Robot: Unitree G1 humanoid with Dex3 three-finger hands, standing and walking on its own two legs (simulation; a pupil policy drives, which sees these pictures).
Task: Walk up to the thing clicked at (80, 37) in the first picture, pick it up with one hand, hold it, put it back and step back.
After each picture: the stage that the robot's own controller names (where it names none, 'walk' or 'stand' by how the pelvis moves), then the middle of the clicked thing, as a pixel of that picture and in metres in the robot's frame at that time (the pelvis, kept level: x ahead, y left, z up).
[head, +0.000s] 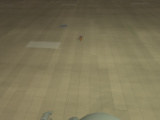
stand; (80, 38) +1.99 +0.31 -0.72
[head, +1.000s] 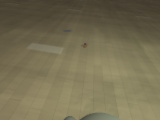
walk; (85, 45) +1.85 +0.11 -0.70
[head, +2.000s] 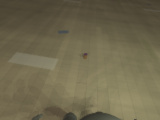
walk; (85, 56) +1.23 +0.04 -0.71
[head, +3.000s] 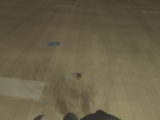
walk; (78, 76) +0.75 +0.13 -0.71
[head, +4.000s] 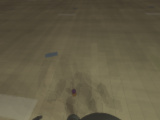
walk; (74, 92) +0.52 +0.23 -0.70
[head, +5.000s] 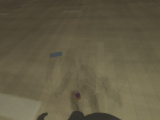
walk; (78, 96) +0.43 +0.20 -0.70
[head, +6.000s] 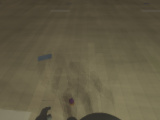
stand; (71, 102) +0.35 +0.21 -0.71
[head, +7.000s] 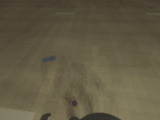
stand; (74, 104) +0.34 +0.18 -0.72
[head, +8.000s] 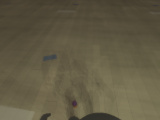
stand; (74, 104) +0.33 +0.18 -0.72
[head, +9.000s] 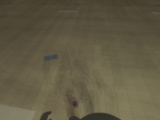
stand; (75, 104) +0.33 +0.17 -0.72
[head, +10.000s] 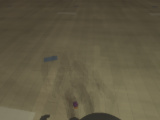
stand; (75, 105) +0.33 +0.17 -0.72
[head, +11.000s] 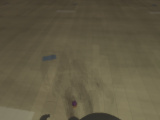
stand; (74, 104) +0.33 +0.18 -0.73
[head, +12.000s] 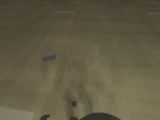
stand; (74, 104) +0.33 +0.18 -0.73
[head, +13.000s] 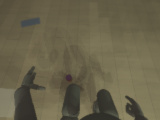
go down; (69, 78) +0.37 +0.21 -0.49
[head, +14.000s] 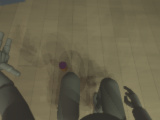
go down; (63, 66) +0.40 +0.25 -0.31
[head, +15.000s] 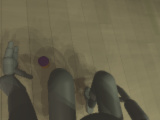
close in; (44, 62) +0.37 +0.28 -0.23
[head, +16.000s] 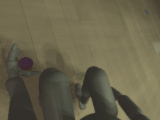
close; (26, 65) +0.36 +0.29 -0.21
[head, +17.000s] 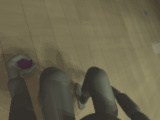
lift; (25, 64) +0.36 +0.30 -0.22
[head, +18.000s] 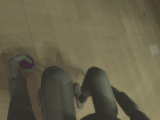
lift; (26, 63) +0.35 +0.30 -0.23
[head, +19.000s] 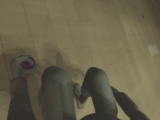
lift; (27, 64) +0.35 +0.29 -0.22
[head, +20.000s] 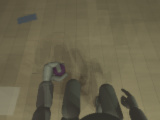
lift; (60, 72) +0.32 +0.22 -0.03
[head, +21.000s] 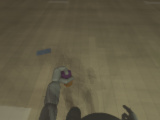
hold; (67, 78) +0.32 +0.17 -0.01
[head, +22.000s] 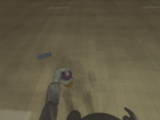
hold; (67, 79) +0.32 +0.17 -0.01
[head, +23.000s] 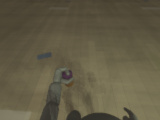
crouch; (68, 78) +0.32 +0.17 +0.00
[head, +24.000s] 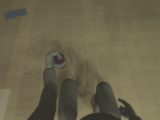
crouch; (60, 61) +0.41 +0.22 -0.09
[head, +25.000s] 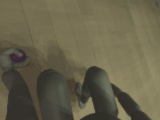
lower; (20, 59) +0.39 +0.32 -0.22
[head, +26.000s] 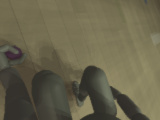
lower; (16, 56) +0.41 +0.32 -0.22
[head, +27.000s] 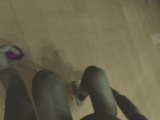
lower; (16, 56) +0.40 +0.32 -0.22
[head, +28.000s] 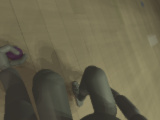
lower; (16, 57) +0.40 +0.32 -0.22
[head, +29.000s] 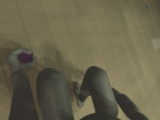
loosen; (26, 59) +0.39 +0.29 -0.23
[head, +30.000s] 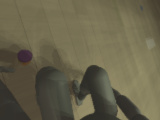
withdraw; (24, 58) +0.39 +0.29 -0.23
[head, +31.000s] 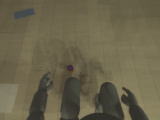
walk; (70, 69) +0.43 +0.22 -0.42
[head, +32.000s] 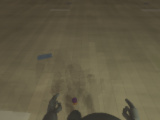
stand; (74, 101) +0.36 +0.17 -0.66
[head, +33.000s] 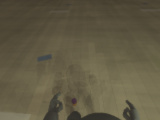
stand; (74, 102) +0.36 +0.18 -0.67
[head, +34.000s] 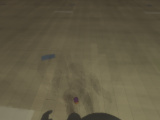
stand; (76, 100) +0.38 +0.16 -0.70
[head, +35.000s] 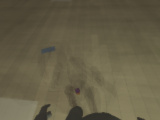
walk; (77, 91) +0.42 +0.16 -0.70
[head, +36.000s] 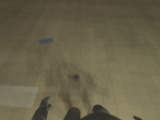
walk; (76, 78) +0.59 +0.16 -0.70
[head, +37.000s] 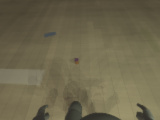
walk; (76, 61) +0.90 +0.28 -0.69
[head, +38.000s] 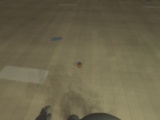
stand; (79, 65) +0.98 +0.19 -0.71
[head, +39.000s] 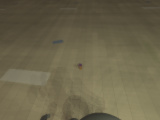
stand; (80, 66) +1.00 +0.20 -0.73
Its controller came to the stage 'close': yes
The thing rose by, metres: 0.70
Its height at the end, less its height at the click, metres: +0.00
